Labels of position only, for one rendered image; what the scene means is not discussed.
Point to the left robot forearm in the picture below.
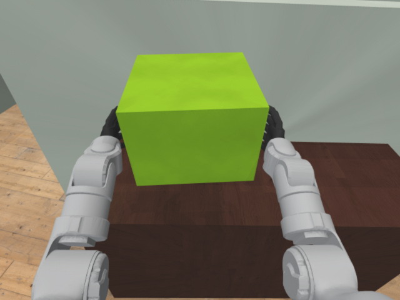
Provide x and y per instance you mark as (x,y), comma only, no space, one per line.
(84,217)

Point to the pedestal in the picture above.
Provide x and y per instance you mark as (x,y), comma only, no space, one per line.
(224,239)

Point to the carton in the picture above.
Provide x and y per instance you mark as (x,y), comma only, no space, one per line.
(192,118)

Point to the left robot upper arm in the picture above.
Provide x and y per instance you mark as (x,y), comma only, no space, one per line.
(73,275)

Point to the left robot hand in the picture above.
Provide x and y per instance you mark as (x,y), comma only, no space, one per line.
(111,127)

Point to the right robot upper arm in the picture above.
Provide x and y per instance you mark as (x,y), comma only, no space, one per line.
(322,272)

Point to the right robot forearm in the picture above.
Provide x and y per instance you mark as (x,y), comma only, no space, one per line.
(304,220)

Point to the right robot hand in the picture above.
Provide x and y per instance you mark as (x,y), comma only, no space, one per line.
(274,128)

